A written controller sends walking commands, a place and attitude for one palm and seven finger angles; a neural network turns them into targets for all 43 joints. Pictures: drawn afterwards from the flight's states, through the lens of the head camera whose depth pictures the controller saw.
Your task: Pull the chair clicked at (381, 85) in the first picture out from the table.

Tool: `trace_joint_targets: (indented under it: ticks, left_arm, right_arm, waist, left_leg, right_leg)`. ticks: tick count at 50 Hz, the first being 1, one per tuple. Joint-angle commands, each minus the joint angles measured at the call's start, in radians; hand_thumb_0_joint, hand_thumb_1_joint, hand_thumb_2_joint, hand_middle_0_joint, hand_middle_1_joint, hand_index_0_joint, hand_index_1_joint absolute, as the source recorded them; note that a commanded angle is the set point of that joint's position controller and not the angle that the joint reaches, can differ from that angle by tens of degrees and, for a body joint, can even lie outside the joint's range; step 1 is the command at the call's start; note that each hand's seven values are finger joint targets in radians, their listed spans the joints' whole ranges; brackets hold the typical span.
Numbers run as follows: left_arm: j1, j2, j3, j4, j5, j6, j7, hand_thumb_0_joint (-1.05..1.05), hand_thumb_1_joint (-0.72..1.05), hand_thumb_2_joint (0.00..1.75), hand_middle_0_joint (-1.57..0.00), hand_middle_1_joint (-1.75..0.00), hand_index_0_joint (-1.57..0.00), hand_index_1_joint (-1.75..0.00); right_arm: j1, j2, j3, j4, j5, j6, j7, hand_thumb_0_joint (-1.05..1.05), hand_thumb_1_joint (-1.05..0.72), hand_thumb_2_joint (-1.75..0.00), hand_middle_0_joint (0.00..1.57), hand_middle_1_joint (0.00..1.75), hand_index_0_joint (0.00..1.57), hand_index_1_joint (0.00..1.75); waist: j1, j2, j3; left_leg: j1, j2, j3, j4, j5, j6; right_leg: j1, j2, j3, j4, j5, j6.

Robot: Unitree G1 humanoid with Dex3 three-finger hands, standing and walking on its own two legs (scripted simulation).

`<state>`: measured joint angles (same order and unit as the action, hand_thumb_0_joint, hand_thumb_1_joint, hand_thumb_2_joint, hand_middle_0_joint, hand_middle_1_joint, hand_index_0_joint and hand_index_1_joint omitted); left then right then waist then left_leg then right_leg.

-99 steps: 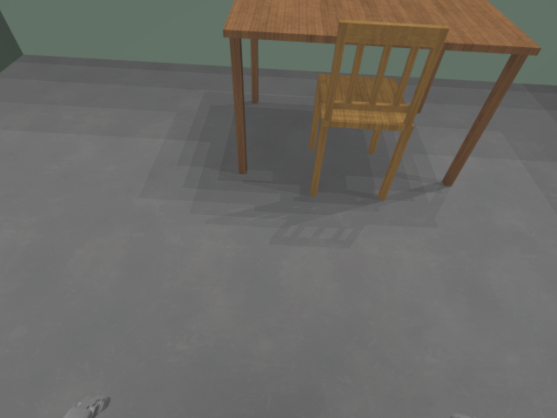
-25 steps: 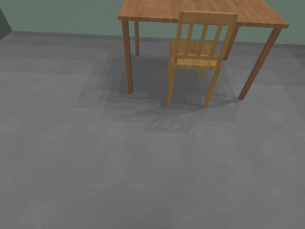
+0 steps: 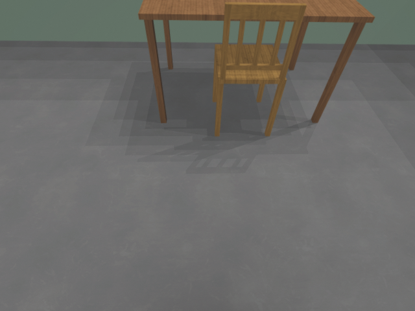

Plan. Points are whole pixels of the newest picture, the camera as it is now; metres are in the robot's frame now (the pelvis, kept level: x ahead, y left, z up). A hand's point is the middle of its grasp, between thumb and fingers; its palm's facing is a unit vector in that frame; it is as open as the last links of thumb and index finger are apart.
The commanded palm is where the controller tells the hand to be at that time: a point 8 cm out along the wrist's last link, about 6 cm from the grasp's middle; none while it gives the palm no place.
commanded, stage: walk to a spot facing it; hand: left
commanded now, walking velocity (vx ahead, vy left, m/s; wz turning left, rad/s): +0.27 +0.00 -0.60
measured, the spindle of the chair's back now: (258, 43) +1.32 -0.16 -0.12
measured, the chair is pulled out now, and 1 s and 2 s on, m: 0.00 0.00 0.00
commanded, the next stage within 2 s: none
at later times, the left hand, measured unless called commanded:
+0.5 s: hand out of the picture +0.06 +0.15 -0.15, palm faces -0.17 -0.97 -0.19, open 7.4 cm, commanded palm none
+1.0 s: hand (172, 177) +0.50 +0.15 -0.16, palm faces -0.48 -0.86 -0.19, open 7.4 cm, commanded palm none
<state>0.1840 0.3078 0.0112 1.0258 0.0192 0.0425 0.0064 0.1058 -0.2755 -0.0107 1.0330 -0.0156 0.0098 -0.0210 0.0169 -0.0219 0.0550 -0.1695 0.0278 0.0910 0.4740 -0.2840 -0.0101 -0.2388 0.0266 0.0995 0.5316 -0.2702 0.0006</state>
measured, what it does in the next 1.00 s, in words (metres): walks ahead, turning right: left foot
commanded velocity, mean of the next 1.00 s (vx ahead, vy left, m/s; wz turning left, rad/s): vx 0.32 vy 0.00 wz -0.56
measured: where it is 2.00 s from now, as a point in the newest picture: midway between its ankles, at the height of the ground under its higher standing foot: (254, 228)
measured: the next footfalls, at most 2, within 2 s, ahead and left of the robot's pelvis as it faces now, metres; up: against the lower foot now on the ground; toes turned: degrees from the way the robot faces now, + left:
left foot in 0.68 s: +0.36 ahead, +0.05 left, +0.00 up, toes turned -17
right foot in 1.40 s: +0.46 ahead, -0.20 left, +0.00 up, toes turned -56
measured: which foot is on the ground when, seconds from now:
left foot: down 0.00-0.16, up 0.18-0.66, down 0.68-1.00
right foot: down 0.00-0.70, up 0.72-1.00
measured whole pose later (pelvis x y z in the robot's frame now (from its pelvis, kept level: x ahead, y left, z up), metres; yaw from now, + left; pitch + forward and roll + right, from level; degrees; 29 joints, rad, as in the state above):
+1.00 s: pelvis +0.32 +0.02 +0.01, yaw -34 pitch -2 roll -2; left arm 0.21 0.26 0.11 0.93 0.04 0.03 -0.02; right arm 0.37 -0.17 -0.04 1.03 -0.01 -0.08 -0.03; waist 0.01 -0.05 0.02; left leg -0.11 0.03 0.30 0.40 -0.28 0.08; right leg -0.68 -0.07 0.01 1.28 -0.09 0.02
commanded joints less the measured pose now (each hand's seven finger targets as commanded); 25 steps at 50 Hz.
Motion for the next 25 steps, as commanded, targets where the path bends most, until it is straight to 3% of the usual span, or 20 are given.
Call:
trace_joint_targets:
  ticks: [1, 2, 3, 5, 6, 7, 8, 9, 10, 11, 12, 13, 15, 18, 20, 25]
  left_arm:
    - [0.038, 0.087, 0.041, -0.098, 0.002, -0.002, -0.017, 0.00, 0.90, 0.90, -0.20, -0.30, -0.20, -0.30]
    - [0.031, 0.076, 0.049, -0.114, 0.003, 0.003, -0.024, 0.00, 0.90, 0.90, -0.20, -0.30, -0.20, -0.30]
    - [0.021, 0.078, 0.056, -0.130, 0.005, 0.003, -0.031, 0.00, 0.90, 0.90, -0.20, -0.30, -0.20, -0.30]
    - [0.095, 0.055, 0.063, -0.126, 0.008, -0.007, -0.043, 0.00, 0.90, 0.90, -0.20, -0.30, -0.20, -0.30]
    - [0.200, 0.051, 0.067, -0.095, 0.009, -0.015, -0.044, 0.00, 0.90, 0.90, -0.20, -0.30, -0.20, -0.30]
    - [0.313, 0.086, 0.075, -0.063, 0.014, -0.032, -0.036, 0.00, 0.90, 0.90, -0.20, -0.30, -0.20, -0.30]
    - [0.386, 0.197, 0.090, -0.053, 0.018, -0.056, -0.015, 0.00, 0.90, 0.90, -0.20, -0.30, -0.20, -0.30]
    - [0.405, 0.191, 0.089, -0.064, -0.001, -0.062, 0.004, 0.00, 0.90, 0.90, -0.20, -0.30, -0.20, -0.30]
    - [0.336, 0.158, 0.088, -0.081, -0.002, -0.073, 0.007, 0.00, 0.90, 0.90, -0.20, -0.30, -0.20, -0.30]
    - [0.297, 0.126, 0.082, -0.090, -0.005, -0.080, 0.007, 0.00, 0.90, 0.90, -0.20, -0.30, -0.20, -0.30]
    - [0.262, 0.092, 0.070, -0.101, -0.003, -0.088, 0.004, 0.00, 0.90, 0.90, -0.20, -0.30, -0.20, -0.30]
    - [0.253, 0.067, 0.062, -0.105, -0.004, -0.097, 0.001, 0.00, 0.90, 0.90, -0.20, -0.30, -0.20, -0.30]
    - [0.281, 0.056, 0.062, -0.088, -0.004, -0.109, 0.000, 0.00, 0.90, 0.90, -0.20, -0.30, -0.20, -0.30]
    - [0.318, 0.041, 0.063, -0.065, -0.004, -0.119, 0.003, 0.00, 0.90, 0.90, -0.20, -0.30, -0.20, -0.30]
    - [0.347, 0.029, 0.063, -0.051, -0.004, -0.121, 0.006, 0.00, 0.90, 0.90, -0.20, -0.30, -0.20, -0.30]
    - [0.396, 0.010, 0.061, -0.020, 0.007, -0.122, 0.020, 0.00, 0.90, 0.90, -0.20, -0.30, -0.20, -0.30]
  right_arm:
    - [0.039, -0.213, -0.067, -0.081, 0.000, -0.006, -0.005, 0.00, -0.90, -0.90, 0.20, 0.30, 0.20, 0.30]
    - [0.023, -0.216, -0.073, -0.094, -0.002, -0.009, -0.001, 0.00, -0.90, -0.90, 0.20, 0.30, 0.20, 0.30]
    - [0.012, -0.210, -0.076, -0.105, -0.003, -0.014, 0.001, 0.00, -0.90, -0.90, 0.20, 0.30, 0.20, 0.30]
    - [-0.035, -0.202, -0.078, -0.122, -0.009, -0.016, 0.006, 0.00, -0.90, -0.90, 0.20, 0.30, 0.20, 0.30]
    - [-0.060, -0.195, -0.077, -0.127, -0.009, -0.013, 0.010, 0.00, -0.90, -0.90, 0.20, 0.30, 0.20, 0.30]
    - [-0.060, -0.139, -0.067, -0.141, -0.005, -0.008, 0.015, 0.00, -0.90, -0.90, 0.20, 0.30, 0.20, 0.30]
    - [-0.064, -0.048, -0.044, -0.196, -0.002, -0.015, 0.021, 0.00, -0.90, -0.90, 0.20, 0.30, 0.20, 0.30]
    - [-0.114, -0.090, -0.048, -0.226, -0.009, -0.028, 0.024, 0.00, -0.90, -0.90, 0.20, 0.30, 0.20, 0.30]
    - [-0.095, -0.096, -0.057, -0.214, -0.005, -0.036, 0.029, 0.00, -0.90, -0.90, 0.20, 0.30, 0.20, 0.30]
    - [-0.102, -0.090, -0.060, -0.196, -0.005, -0.044, 0.030, 0.00, -0.90, -0.90, 0.20, 0.30, 0.20, 0.30]
    - [-0.081, -0.085, -0.060, -0.185, -0.009, -0.047, 0.032, 0.00, -0.90, -0.90, 0.20, 0.30, 0.20, 0.30]
    - [-0.056, -0.073, -0.061, -0.172, -0.010, -0.044, 0.033, 0.00, -0.90, -0.90, 0.20, 0.30, 0.20, 0.30]
    - [-0.024, -0.047, -0.061, -0.163, -0.008, -0.036, 0.034, 0.00, -0.90, -0.90, 0.20, 0.30, 0.20, 0.30]
    - [-0.012, -0.026, -0.065, -0.168, -0.006, -0.034, 0.037, 0.00, -0.90, -0.90, 0.20, 0.30, 0.20, 0.30]
    - [-0.040, -0.018, -0.064, -0.182, -0.006, -0.037, 0.038, 0.00, -0.90, -0.90, 0.20, 0.30, 0.20, 0.30]
    - [-0.157, 0.003, -0.056, -0.232, -0.002, -0.050, 0.042, 0.00, -0.90, -0.90, 0.20, 0.30, 0.20, 0.30]
  waist:
    - [-0.012, 0.196, -0.066]
    - [-0.011, 0.221, -0.035]
    - [-0.008, 0.214, 0.000]
    - [0.046, 0.175, 0.019]
    - [0.099, 0.102, 0.002]
    - [0.141, -0.128, 0.008]
    - [0.141, -0.462, 0.049]
    - [0.140, -0.294, 0.053]
    - [0.089, -0.192, 0.052]
    - [0.074, -0.119, 0.055]
    - [0.044, -0.049, 0.057]
    - [0.025, -0.024, 0.050]
    - [0.008, -0.016, 0.022]
    - [0.002, -0.043, -0.006]
    - [0.017, -0.051, -0.020]
    - [0.057, -0.086, 0.013]
  left_leg:
    - [0.056, 0.303, -0.206, -0.167, -0.019, 0.129]
    - [0.012, 0.351, -0.233, -0.219, -0.131, 0.162]
    - [-0.042, 0.367, -0.230, -0.241, -0.199, 0.171]
    - [-0.141, 0.333, -0.139, -0.149, -0.240, 0.124]
    - [-0.219, 0.283, -0.074, -0.002, -0.284, 0.084]
    - [-0.336, 0.156, 0.036, 0.307, -0.335, 0.019]
    - [-0.631, -0.014, 0.070, 0.683, -0.415, -0.036]
    - [-0.640, 0.019, -0.082, 0.736, -0.305, -0.018]
    - [-0.624, 0.060, -0.113, 0.735, -0.166, -0.010]
    - [-0.598, 0.077, -0.096, 0.745, -0.113, -0.017]
    - [-0.570, 0.088, -0.107, 0.732, -0.052, -0.027]
    - [-0.542, 0.089, -0.103, 0.712, -0.006, -0.037]
    - [-0.530, 0.085, -0.089, 0.691, 0.043, -0.052]
    - [-0.569, 0.081, -0.088, 0.667, 0.105, -0.064]
    - [-0.597, 0.081, -0.082, 0.638, 0.127, -0.067]
    - [-0.627, 0.077, -0.062, 0.499, 0.096, -0.062]
  right_leg:
    - [-0.145, -0.003, -0.070, 0.248, -0.157, 0.003]
    - [-0.167, -0.025, -0.095, 0.328, -0.231, 0.011]
    - [-0.160, -0.058, -0.085, 0.348, -0.248, 0.008]
    - [-0.029, -0.072, -0.106, 0.226, -0.195, -0.003]
    - [0.095, -0.045, -0.136, 0.125, -0.131, -0.009]
    - [0.184, -0.096, 0.010, -0.105, -0.207, -0.036]
    - [0.230, -0.342, 0.531, -0.341, -0.245, -0.131]
    - [0.191, -0.391, 0.630, -0.407, -0.193, -0.181]
    - [0.198, -0.353, 0.541, -0.387, -0.169, -0.196]
    - [0.165, -0.323, 0.514, -0.352, -0.101, -0.189]
    - [0.134, -0.297, 0.437, -0.327, -0.014, -0.198]
    - [0.118, -0.273, 0.360, -0.319, 0.085, -0.194]
    - [0.131, -0.237, 0.282, -0.305, 0.213, -0.190]
    - [0.192, -0.206, 0.233, -0.302, 0.292, -0.178]
    - [0.234, -0.198, 0.227, -0.295, 0.311, -0.177]
    - [0.296, -0.215, 0.268, -0.274, 0.423, -0.198]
